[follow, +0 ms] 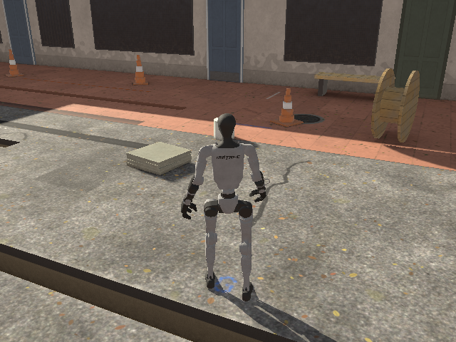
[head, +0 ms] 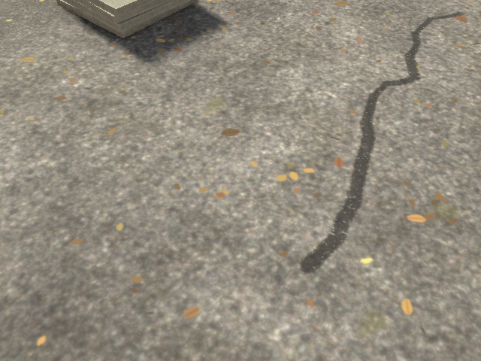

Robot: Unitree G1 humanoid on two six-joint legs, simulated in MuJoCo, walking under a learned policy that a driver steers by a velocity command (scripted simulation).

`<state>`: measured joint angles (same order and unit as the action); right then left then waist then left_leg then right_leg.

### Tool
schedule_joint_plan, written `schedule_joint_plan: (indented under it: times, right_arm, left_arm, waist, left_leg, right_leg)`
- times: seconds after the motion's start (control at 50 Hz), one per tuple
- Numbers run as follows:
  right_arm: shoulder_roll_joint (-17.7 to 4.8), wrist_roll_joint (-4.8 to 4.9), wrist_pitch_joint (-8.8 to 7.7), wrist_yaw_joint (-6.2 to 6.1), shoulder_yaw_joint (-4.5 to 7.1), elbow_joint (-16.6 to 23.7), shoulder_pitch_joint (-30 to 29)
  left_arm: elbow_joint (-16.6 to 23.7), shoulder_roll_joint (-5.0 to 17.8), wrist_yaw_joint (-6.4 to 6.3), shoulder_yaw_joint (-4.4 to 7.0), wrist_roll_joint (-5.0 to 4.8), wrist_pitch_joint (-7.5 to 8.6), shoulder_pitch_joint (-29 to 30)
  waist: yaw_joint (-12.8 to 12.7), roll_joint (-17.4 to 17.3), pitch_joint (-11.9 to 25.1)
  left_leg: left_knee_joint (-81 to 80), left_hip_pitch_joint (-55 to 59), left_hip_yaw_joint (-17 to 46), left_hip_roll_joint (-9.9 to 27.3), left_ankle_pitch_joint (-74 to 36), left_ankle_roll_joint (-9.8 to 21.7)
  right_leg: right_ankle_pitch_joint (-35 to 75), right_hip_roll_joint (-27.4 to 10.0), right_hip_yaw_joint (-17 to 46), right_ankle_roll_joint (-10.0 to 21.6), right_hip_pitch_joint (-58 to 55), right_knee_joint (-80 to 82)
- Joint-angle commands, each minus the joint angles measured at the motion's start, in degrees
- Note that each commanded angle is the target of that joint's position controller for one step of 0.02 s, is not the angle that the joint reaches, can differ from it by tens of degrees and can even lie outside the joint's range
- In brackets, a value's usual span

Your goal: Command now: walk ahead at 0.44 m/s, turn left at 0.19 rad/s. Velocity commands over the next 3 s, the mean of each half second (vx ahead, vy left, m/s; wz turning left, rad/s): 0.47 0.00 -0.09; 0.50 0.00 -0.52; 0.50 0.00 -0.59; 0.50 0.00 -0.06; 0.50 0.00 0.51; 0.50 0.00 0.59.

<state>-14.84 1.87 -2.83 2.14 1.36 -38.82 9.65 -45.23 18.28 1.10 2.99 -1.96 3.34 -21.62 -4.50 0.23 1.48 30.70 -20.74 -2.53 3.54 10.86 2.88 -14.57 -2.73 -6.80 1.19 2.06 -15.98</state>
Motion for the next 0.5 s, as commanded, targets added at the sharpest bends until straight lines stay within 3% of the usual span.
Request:
schedule_joint_plan:
  times: [0.02, 0.04, 0.06, 0.08, 0.1, 0.12, 0.14, 0.16, 0.18, 0.26, 0.36, 0.42, 0.46, 0.5]
  right_arm:
    - [-8.24, -0.01, -1.17, -0.53, 3.20, -0.41, 11.02]
    - [-12.85, -0.66, -1.17, -1.12, 4.39, -1.58, 19.10]
    - [-18.92, -1.30, -1.31, -1.29, 5.29, 0.38, 18.61]
    - [-13.60, -1.13, -2.36, -1.15, 4.33, 1.09, 16.88]
    - [-10.61, -1.30, -3.00, -0.91, 3.21, 1.19, 15.21]
    - [-8.66, -1.48, -3.31, -0.52, 2.56, 1.35, 13.09]
    - [-7.76, -1.71, -3.37, -0.35, 2.21, 1.69, 11.28]
    - [-6.52, -2.08, -3.24, -0.30, 1.72, 1.74, 10.58]
    - [-6.17, -2.34, -3.17, -0.37, 1.58, 1.74, 10.32]
    - [-7.46, -2.80, -4.12, -0.74, 1.94, 0.15, 11.50]
    - [-8.26, -2.22, -3.98, -2.02, 2.08, -3.06, 16.57]
    - [-9.19, -2.13, -2.77, -2.45, 2.42, -4.52, 17.95]
    - [-10.67, -2.19, -1.82, -2.93, 2.86, -4.42, 16.92]
    - [-12.80, -2.46, -0.31, -4.18, 3.59, -3.55, 15.82]
  left_arm:
    - [3.12, 6.16, 0.18, 0.72, 0.63, 0.65, 4.77]
    - [4.98, 1.76, 0.18, -0.96, 2.01, 1.08, 7.12]
    - [8.58, -0.23, 0.10, -1.70, 1.92, 2.26, 6.51]
    - [8.09, 5.22, -0.13, -0.05, 0.56, 3.00, 8.62]
    - [8.28, 6.38, 0.24, 0.50, -0.67, 3.31, 10.01]
    - [7.48, 5.79, 0.30, 0.40, -0.41, 3.23, 9.63]
    - [7.23, 5.42, 0.65, 0.35, 0.70, 3.38, 9.73]
    - [6.95, 4.88, 1.09, 0.33, 0.92, 3.24, 9.68]
    - [6.51, 4.02, 1.39, 0.32, 0.29, 2.80, 9.60]
    - [6.37, 1.78, 1.64, -0.18, 0.47, 1.12, 13.05]
    - [9.20, -1.04, 3.20, -1.54, 0.14, 1.86, 23.70]
    - [11.18, -0.99, 4.63, -1.76, 0.05, 2.15, 27.37]
    - [11.97, 0.34, 4.99, -1.25, 0.58, 2.04, 26.58]
    - [11.17, 3.64, 4.42, 0.22, 0.80, 1.46, 20.38]
  waist:
    - [10.09, 3.57, -0.30]
    - [13.55, -6.31, 3.56]
    - [10.77, -17.90, 4.99]
    - [11.52, -9.49, 2.21]
    - [10.32, -9.15, -0.60]
    - [8.86, -7.73, -1.78]
    - [7.65, -6.24, -2.75]
    - [6.58, -6.68, -3.59]
    - [5.91, -6.88, -4.36]
    - [6.25, -5.77, -6.38]
    - [9.83, -4.15, -9.24]
    - [9.95, -4.12, -10.69]
    - [7.91, -5.87, -7.84]
    - [4.06, -8.88, -1.24]
  left_leg:
    - [-5.30, 19.80, -0.19, -2.07, 0.22, 2.41]
    - [-10.49, 29.04, 14.49, 8.76, 6.45, 4.83]
    - [-16.98, 37.59, 39.10, 19.21, 21.59, 13.35]
    - [-19.62, 33.65, 41.71, 19.76, 29.54, 14.52]
    - [-19.67, 31.13, 35.85, 17.60, 27.96, 12.99]
    - [-19.91, 28.01, 30.07, 15.11, 22.26, 11.88]
    - [-20.71, 24.43, 25.70, 13.10, 16.88, 11.08]
    - [-21.90, 20.92, 21.85, 11.37, 11.13, 10.09]
    - [-22.82, 18.47, 19.07, 10.37, 6.64, 9.72]
    - [-24.78, 14.90, 7.75, 8.26, -5.91, 8.36]
    - [-27.50, 17.42, 0.65, 8.76, -10.33, 5.54]
    - [-26.14, 24.30, -2.31, 10.56, -17.22, 4.48]
    - [-20.70, 29.06, -4.00, 11.44, -37.28, 3.43]
    - [-9.26, 34.19, -5.22, 11.46, -61.75, 2.01]
  right_leg:
    - [0.10, -8.82, 6.18, 8.45, 14.14, -5.30]
    - [-4.17, -3.49, 0.83, 4.67, 22.96, -25.51]
    - [-16.57, 3.75, 2.27, 1.72, 43.41, -42.74]
    - [-15.78, 1.00, 8.97, 1.91, 49.46, -51.32]
    - [-10.27, -1.31, 10.35, 2.86, 51.41, -52.80]
    - [-5.49, -3.06, 9.85, 2.69, 50.12, -51.93]
    - [-1.19, -4.20, 10.25, 2.19, 48.07, -49.15]
    - [1.92, -4.85, 10.10, 1.79, 44.89, -46.90]
    - [4.49, -4.76, 9.49, 1.14, 43.58, -45.33]
    - [15.63, -3.56, 9.17, -0.54, 42.33, -35.97]
    - [24.06, -0.57, 5.52, 0.71, 38.83, -21.56]
    - [22.95, 0.65, 4.44, 2.36, 39.34, -15.74]
    - [17.99, 3.22, 2.41, 3.81, 36.03, -15.00]
    - [11.43, 6.93, -0.34, 5.70, 29.33, -16.69]
